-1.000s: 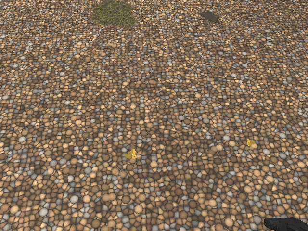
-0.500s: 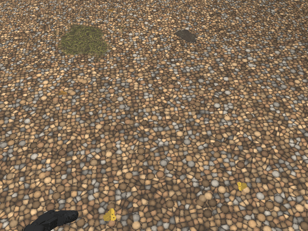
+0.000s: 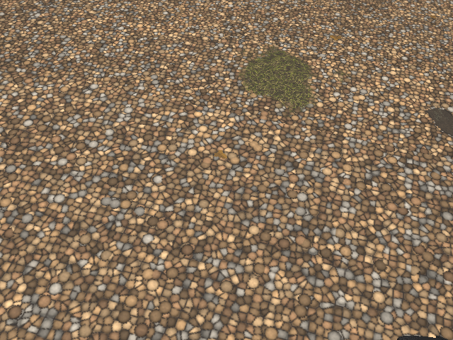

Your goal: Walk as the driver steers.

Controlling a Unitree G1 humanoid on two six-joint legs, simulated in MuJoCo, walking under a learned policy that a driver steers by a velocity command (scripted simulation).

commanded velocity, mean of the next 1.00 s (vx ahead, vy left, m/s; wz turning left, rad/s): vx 0.10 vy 0.00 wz -0.11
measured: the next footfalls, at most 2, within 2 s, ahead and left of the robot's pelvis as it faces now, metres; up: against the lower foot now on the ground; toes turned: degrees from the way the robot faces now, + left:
left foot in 0.02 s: +0.18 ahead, +0.10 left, +0.00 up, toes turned +4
right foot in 0.52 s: +0.26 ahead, -0.11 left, +0.00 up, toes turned +3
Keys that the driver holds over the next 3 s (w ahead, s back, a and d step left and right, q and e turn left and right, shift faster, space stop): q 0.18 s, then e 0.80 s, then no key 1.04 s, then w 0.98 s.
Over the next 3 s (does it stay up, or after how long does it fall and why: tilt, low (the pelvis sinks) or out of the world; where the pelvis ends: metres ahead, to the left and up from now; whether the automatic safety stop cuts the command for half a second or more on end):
stays up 0.57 -0.11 0.02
